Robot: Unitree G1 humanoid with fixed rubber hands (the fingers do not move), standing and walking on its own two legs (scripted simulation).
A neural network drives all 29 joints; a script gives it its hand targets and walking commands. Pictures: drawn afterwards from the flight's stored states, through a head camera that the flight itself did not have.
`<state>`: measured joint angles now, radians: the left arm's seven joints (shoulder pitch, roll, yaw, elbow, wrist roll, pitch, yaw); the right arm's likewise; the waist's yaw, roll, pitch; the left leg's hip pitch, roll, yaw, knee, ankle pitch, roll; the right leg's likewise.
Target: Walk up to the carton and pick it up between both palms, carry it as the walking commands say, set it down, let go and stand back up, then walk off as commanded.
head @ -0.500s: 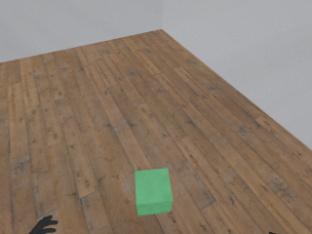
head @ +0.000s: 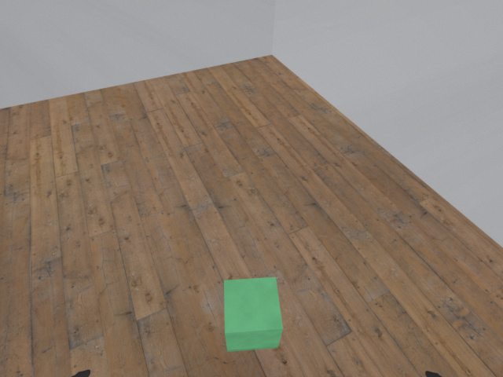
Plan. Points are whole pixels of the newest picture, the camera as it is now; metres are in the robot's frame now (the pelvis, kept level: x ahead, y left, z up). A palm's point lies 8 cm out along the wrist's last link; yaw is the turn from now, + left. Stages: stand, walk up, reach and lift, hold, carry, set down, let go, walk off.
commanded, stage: walk up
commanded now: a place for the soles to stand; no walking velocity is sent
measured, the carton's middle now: (251, 314) +0.48 +0.01 -0.67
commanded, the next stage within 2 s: none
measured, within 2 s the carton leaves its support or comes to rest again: neither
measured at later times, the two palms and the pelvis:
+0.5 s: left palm out of the picture +0.14 +0.28 -0.09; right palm out of the picture +0.13 -0.40 -0.12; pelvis +0.07 -0.06 -0.01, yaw +3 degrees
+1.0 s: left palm (87, 355) +0.19 +0.30 -0.11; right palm (430, 306) +0.29 -0.33 -0.11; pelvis +0.13 -0.04 -0.02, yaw +6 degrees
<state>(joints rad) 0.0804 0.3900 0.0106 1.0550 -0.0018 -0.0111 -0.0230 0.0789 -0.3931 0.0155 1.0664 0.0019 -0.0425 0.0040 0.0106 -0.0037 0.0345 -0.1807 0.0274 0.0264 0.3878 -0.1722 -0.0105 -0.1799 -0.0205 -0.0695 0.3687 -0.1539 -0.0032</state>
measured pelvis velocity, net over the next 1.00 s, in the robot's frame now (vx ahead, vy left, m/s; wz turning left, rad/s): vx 0.13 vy -0.04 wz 0.11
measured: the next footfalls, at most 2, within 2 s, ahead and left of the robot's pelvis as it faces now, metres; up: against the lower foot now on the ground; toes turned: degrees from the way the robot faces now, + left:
right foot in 0.32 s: +0.17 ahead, -0.18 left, +0.00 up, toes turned +2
left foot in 0.64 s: +0.14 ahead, +0.12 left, +0.00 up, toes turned -6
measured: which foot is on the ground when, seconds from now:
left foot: down 0.00-0.32, up 0.34-0.62, down 0.64-1.00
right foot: down 0.00-0.10, up 0.12-0.30, down 0.32-1.00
